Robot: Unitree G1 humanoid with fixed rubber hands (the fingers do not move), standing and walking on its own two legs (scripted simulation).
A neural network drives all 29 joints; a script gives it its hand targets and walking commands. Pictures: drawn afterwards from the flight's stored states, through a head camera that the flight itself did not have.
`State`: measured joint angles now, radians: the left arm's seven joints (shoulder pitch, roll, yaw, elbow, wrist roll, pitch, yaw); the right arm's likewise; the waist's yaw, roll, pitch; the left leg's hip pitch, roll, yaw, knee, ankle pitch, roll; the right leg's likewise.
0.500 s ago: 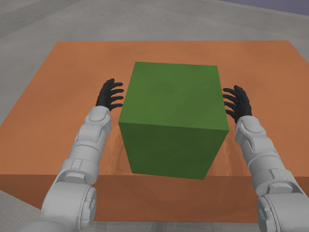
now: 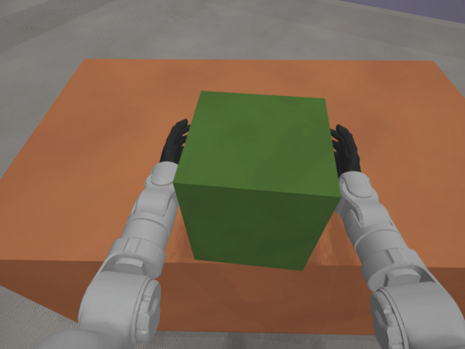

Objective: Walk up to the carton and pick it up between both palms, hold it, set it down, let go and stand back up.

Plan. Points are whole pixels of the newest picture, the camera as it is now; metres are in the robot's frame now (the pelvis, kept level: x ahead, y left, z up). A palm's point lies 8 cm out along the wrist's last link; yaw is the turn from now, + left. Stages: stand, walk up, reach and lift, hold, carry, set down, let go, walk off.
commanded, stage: reach and lift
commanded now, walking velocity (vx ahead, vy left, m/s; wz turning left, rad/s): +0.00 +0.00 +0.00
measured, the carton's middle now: (254, 185) +0.38 -0.02 +0.06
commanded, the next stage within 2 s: none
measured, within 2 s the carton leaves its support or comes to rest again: leaves its support in 1.78 s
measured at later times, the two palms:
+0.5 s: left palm (172, 165) +0.41 +0.13 +0.09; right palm (340, 171) +0.39 -0.17 +0.09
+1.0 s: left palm (168, 169) +0.40 +0.14 +0.09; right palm (340, 178) +0.37 -0.17 +0.09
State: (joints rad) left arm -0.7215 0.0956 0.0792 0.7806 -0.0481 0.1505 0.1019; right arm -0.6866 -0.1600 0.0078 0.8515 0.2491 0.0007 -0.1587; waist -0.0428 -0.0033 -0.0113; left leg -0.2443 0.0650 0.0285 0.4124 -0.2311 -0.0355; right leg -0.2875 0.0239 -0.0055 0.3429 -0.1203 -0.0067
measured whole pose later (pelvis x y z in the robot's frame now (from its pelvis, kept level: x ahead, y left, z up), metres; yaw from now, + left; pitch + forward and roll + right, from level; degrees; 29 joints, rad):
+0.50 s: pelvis +0.00 +0.00 +0.00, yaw +0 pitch +2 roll -1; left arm -0.74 0.03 0.17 0.79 0.07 0.11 0.13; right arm -0.70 -0.08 -0.14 0.87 0.11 -0.02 -0.18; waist -0.04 -0.03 0.02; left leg -0.22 0.06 0.03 0.40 -0.22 -0.03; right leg -0.26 0.02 0.00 0.32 -0.11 0.00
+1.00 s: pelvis +0.02 +0.01 +0.01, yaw +2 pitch -3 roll -1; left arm -0.58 -0.11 0.34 0.58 0.32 0.12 -0.02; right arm -0.55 0.04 -0.35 0.75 -0.15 -0.11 -0.05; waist -0.08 -0.04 0.07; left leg -0.05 0.04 0.01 0.32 -0.22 -0.02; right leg -0.08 0.00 -0.03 0.24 -0.12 0.01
